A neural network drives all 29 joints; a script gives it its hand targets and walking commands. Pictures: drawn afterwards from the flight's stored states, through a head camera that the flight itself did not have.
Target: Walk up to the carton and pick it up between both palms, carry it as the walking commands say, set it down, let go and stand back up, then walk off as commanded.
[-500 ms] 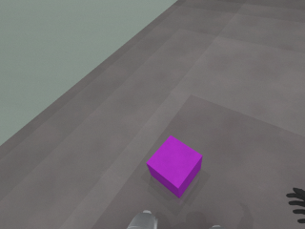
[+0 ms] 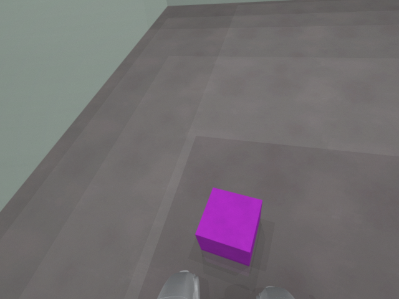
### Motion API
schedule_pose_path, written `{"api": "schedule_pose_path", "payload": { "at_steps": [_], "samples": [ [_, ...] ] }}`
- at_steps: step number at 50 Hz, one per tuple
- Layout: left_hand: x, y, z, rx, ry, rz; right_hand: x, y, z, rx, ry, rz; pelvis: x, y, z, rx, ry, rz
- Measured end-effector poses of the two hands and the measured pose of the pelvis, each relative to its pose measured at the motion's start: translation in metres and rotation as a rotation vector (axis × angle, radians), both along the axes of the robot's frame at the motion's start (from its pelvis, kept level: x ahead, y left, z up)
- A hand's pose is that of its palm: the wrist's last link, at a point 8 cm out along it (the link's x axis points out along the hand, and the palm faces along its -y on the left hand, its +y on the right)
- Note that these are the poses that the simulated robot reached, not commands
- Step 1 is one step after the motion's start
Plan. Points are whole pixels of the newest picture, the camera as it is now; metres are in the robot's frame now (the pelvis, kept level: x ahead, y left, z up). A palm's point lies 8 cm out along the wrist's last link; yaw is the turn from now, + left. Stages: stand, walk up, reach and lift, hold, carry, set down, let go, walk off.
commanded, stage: walk up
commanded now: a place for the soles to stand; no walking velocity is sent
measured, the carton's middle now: (230, 225) +0.51 -0.03 -0.62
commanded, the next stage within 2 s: none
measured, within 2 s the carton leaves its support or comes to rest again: neither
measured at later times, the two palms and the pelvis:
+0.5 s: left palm out of the picture +0.17 +0.50 -0.09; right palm out of the picture +0.05 -0.18 -0.08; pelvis +0.04 +0.18 +0.00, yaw -14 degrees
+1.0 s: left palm (46, 246) +0.29 +0.43 -0.10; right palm out of the picture -0.05 -0.14 -0.06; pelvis +0.05 +0.19 +0.01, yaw -24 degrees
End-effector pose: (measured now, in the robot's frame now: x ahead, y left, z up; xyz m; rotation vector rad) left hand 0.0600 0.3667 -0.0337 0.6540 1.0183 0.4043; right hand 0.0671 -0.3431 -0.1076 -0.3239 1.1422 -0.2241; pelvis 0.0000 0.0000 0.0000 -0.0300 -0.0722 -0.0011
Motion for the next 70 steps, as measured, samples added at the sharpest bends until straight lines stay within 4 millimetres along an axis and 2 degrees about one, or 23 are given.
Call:
{"api": "schedule_pose_path", "payload": {
  "at_steps": [4, 8, 11, 14, 16, 18, 26, 29, 35, 39, 44, 48, 53, 56, 59, 66, 70],
  "samples": [
    [0.024, 0.036, -0.009, -0.009, -0.033, -0.053, 0.019, 0.032, 0.004, -0.013, -0.068, -0.011, 0.007, 0.041, -0.008, 0.008, 0.000, -0.016],
    [0.052, 0.080, -0.028, -0.038, -0.037, -0.111, 0.037, 0.075, 0.002, -0.040, -0.151, -0.032, 0.014, 0.092, -0.024, 0.030, 0.005, -0.056],
    [0.077, 0.104, -0.042, -0.069, -0.041, -0.132, 0.030, 0.112, -0.005, -0.048, -0.160, -0.053, 0.017, 0.122, -0.031, 0.048, 0.005, -0.094],
    [0.099, 0.114, -0.048, -0.117, -0.038, -0.176, 0.015, 0.144, -0.004, -0.029, -0.134, -0.098, 0.018, 0.138, -0.025, 0.050, 0.003, -0.126],
    [0.108, 0.117, -0.050, -0.152, -0.021, -0.196, 0.008, 0.159, 0.001, -0.029, -0.128, -0.115, 0.020, 0.145, -0.020, 0.052, 0.010, -0.154],
    [0.113, 0.119, -0.053, -0.182, 0.009, -0.211, 0.002, 0.165, 0.008, -0.044, -0.126, -0.126, 0.023, 0.151, -0.016, 0.053, 0.022, -0.186],
    [0.114, 0.137, -0.058, -0.257, 0.103, -0.216, -0.022, 0.168, 0.031, -0.173, -0.038, -0.205, 0.041, 0.181, -0.003, 0.023, 0.034, -0.251],
    [0.125, 0.144, -0.065, -0.286, 0.127, -0.219, -0.029, 0.176, 0.045, -0.219, -0.043, -0.218, 0.048, 0.194, 0.000, 0.037, 0.026, -0.278],
    [0.170, 0.129, -0.068, -0.341, 0.140, -0.300, -0.070, 0.193, 0.071, -0.269, 0.016, -0.301, 0.057, 0.204, 0.014, 0.034, 0.010, -0.330],
    [0.196, 0.115, -0.068, -0.364, 0.144, -0.355, -0.092, 0.204, 0.081, -0.264, 0.046, -0.340, 0.056, 0.205, 0.021, 0.021, 0.008, -0.363],
    [0.214, 0.093, -0.069, -0.372, 0.171, -0.413, -0.110, 0.210, 0.076, -0.221, 0.069, -0.388, 0.054, 0.201, 0.022, 0.018, 0.020, -0.410],
    [0.223, 0.075, -0.067, -0.345, 0.174, -0.453, -0.119, 0.206, 0.056, -0.176, 0.069, -0.418, 0.053, 0.193, 0.015, 0.011, 0.032, -0.433],
    [0.234, 0.062, -0.057, -0.319, 0.114, -0.478, -0.116, 0.210, 0.032, -0.117, 0.048, -0.454, 0.053, 0.188, 0.010, 0.015, 0.014, -0.430],
    [0.242, 0.054, -0.050, -0.319, 0.078, -0.464, -0.113, 0.213, 0.023, -0.091, 0.035, -0.447, 0.058, 0.183, 0.009, 0.043, 0.010, -0.426],
    [0.248, 0.043, -0.041, -0.321, 0.049, -0.471, -0.109, 0.207, 0.017, -0.063, 0.036, -0.446, 0.061, 0.175, 0.012, 0.040, 0.010, -0.420],
    [0.244, 0.034, -0.035, -0.319, 0.063, -0.451, -0.078, 0.187, 0.023, -0.059, -0.012, -0.434, 0.067, 0.162, 0.020, 0.059, 0.016, -0.431],
    [0.244, 0.025, -0.036, -0.335, 0.073, -0.430, -0.071, 0.176, 0.029, -0.069, 0.000, -0.410, 0.071, 0.156, 0.024, 0.059, 0.030, -0.423]
  ]
}}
